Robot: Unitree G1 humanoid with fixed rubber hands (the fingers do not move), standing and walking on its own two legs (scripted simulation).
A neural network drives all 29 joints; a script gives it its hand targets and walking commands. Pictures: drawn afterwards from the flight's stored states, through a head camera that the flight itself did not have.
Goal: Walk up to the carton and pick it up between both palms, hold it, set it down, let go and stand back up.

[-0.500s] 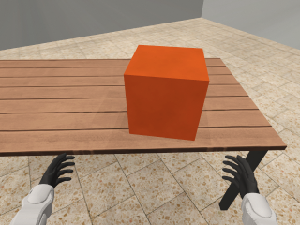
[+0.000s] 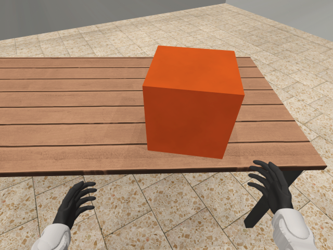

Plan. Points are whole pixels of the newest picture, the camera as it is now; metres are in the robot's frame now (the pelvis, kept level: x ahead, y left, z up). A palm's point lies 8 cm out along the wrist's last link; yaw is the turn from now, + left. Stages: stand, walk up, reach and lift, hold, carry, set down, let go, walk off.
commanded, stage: reach and lift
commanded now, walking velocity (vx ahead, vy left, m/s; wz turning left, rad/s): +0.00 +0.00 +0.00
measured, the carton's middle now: (189, 101) +0.57 -0.08 +0.04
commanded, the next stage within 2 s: none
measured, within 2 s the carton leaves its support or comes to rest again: neither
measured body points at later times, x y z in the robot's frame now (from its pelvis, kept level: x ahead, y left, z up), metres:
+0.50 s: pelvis +0.02 -0.01 +0.01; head +0.02 -0.01 +0.45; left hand +0.31 +0.22 +0.07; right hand +0.27 -0.26 +0.06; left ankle +0.05 +0.09 -0.73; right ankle -0.01 -0.12 -0.73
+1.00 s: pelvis +0.01 +0.00 +0.01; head +0.02 +0.00 +0.45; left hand +0.39 +0.20 +0.13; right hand +0.35 -0.28 +0.09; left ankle +0.05 +0.09 -0.73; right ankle -0.01 -0.12 -0.73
